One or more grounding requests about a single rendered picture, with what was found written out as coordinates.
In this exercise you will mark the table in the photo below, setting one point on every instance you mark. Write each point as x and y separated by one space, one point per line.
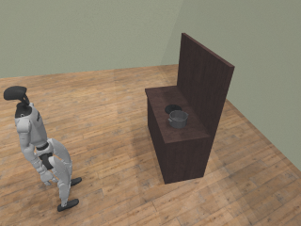
203 83

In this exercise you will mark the right robot hand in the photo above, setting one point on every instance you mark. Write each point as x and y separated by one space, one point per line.
47 176

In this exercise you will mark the lid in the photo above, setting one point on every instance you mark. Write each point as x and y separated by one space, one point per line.
169 108

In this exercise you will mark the robot right forearm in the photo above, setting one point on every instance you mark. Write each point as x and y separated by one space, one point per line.
32 157

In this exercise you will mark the robot right shin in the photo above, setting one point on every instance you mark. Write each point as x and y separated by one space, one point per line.
64 193

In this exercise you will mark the robot shin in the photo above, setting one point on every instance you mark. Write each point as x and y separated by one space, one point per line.
70 169
64 193

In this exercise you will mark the pot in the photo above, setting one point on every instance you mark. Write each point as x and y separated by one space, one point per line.
178 119

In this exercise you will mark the robot right upper arm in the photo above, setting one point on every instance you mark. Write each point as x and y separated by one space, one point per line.
24 128

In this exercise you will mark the robot left shin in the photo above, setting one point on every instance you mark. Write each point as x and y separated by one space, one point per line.
70 169

